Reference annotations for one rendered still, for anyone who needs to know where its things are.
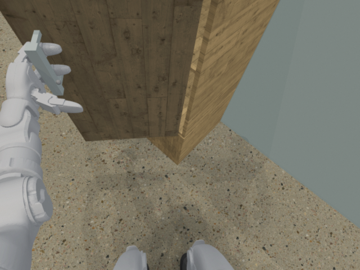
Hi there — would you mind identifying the left robot upper arm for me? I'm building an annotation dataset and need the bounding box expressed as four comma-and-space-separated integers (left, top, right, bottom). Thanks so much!
0, 176, 53, 270

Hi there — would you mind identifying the robot left hand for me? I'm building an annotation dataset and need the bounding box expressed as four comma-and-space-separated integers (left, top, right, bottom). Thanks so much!
5, 42, 83, 115

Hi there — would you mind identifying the left robot forearm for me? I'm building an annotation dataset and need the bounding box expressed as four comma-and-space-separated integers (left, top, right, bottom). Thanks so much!
0, 98, 43, 183

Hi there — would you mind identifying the robot left shin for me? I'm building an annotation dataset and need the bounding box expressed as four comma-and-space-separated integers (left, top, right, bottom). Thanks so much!
126, 245, 138, 251

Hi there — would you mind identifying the cupboard door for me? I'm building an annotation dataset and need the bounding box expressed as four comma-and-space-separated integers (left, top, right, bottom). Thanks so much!
0, 0, 203, 141

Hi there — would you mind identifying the robot shin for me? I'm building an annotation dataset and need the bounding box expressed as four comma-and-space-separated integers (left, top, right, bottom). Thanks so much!
126, 245, 138, 251
187, 240, 205, 270

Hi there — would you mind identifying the robot right shin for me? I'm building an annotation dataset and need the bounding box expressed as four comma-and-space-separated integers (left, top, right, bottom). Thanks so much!
187, 240, 205, 270

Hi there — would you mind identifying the handle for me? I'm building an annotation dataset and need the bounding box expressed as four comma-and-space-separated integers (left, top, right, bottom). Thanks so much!
24, 30, 64, 96

